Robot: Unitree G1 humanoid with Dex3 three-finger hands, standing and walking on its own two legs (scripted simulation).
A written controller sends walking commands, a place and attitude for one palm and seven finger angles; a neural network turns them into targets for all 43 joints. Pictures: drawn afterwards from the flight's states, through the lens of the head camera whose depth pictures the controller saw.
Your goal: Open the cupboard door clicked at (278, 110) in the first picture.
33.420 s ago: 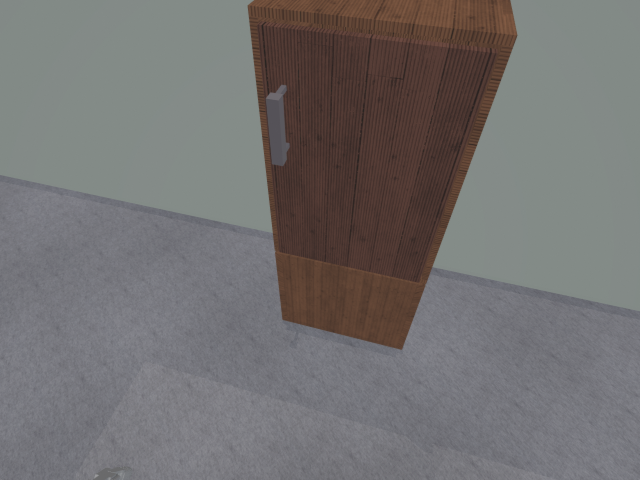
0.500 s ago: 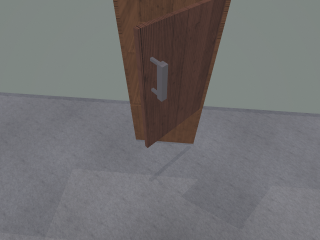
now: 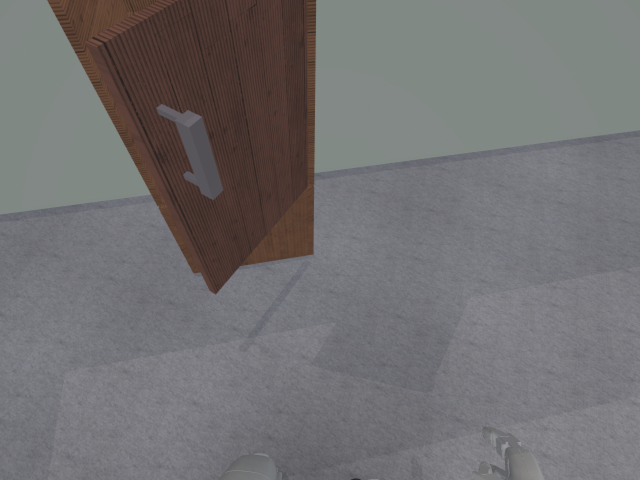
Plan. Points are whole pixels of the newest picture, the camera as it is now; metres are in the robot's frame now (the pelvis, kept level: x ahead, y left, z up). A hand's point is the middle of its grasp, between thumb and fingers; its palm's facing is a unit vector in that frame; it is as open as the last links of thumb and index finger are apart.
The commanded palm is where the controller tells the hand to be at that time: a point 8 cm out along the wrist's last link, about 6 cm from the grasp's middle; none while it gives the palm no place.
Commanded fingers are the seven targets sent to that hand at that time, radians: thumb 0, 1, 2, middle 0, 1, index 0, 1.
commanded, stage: walk to a spot facing it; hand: left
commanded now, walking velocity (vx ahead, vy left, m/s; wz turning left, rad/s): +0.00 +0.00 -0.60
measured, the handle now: (190, 153) +0.50 +0.24 +0.07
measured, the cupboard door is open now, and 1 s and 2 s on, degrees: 47 47 47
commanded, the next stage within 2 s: none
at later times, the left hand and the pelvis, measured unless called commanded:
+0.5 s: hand (209, 430) +0.18 +0.18 -0.16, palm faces -0.29 -0.91 -0.29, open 7.4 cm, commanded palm none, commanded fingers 0.00 0.90 0.90 -0.20 -0.30 -0.20 -0.30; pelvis +0.02 +0.00 -0.01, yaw -18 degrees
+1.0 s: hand (270, 385) +0.25 +0.10 -0.16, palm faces -0.56 -0.78 -0.27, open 7.4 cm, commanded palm none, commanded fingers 0.00 0.90 0.90 -0.20 -0.30 -0.20 -0.30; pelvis +0.04 -0.01 -0.01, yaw -36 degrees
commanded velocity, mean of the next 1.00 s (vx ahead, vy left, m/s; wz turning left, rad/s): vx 0.01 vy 0.00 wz -0.60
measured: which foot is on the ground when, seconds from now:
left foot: up 0.00-0.04, down 0.06-0.36, up 0.38-0.62, down 0.64-0.90, up 0.92-1.00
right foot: down 0.00-0.06, up 0.08-0.34, down 0.36-0.64, up 0.66-0.90, down 0.92-1.00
